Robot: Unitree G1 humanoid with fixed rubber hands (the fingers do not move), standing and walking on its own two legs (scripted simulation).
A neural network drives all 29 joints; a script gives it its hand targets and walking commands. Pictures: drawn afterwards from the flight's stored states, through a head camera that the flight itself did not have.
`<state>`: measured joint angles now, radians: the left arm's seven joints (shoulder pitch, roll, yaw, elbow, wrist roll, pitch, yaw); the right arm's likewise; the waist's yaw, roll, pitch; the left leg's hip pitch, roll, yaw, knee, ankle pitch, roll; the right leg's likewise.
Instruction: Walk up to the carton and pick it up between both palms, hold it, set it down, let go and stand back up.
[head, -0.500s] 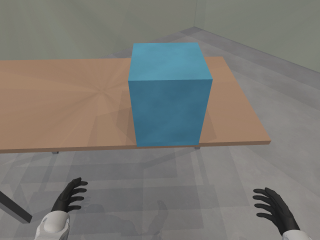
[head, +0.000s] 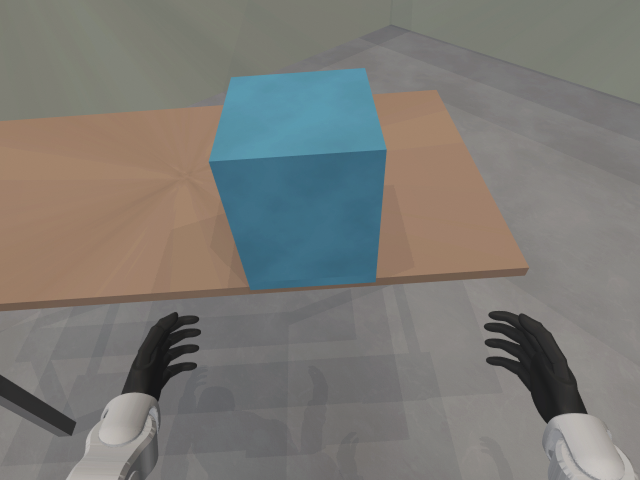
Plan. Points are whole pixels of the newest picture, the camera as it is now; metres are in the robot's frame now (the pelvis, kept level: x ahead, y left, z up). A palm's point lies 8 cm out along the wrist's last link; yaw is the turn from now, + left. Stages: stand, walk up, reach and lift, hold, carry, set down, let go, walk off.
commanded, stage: reach and lift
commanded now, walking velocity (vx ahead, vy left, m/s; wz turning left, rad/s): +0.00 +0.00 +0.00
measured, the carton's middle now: (305, 183) +0.50 +0.06 +0.10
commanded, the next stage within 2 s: none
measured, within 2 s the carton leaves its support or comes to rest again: neither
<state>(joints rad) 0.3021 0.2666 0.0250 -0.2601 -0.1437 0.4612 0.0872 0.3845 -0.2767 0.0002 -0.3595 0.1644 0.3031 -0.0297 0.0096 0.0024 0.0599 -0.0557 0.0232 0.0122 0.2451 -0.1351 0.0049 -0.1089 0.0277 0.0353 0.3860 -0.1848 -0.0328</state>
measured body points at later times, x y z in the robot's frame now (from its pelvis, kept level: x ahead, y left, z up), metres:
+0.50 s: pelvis +0.02 +0.02 +0.00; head +0.03 +0.03 +0.45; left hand +0.26 +0.23 +0.11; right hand +0.27 -0.16 +0.12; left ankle +0.03 +0.16 -0.75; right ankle +0.02 -0.08 -0.75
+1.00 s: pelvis +0.02 +0.02 +0.00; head +0.03 +0.02 +0.45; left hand +0.33 +0.24 +0.16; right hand +0.37 -0.16 +0.16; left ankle +0.03 +0.16 -0.75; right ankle +0.02 -0.08 -0.75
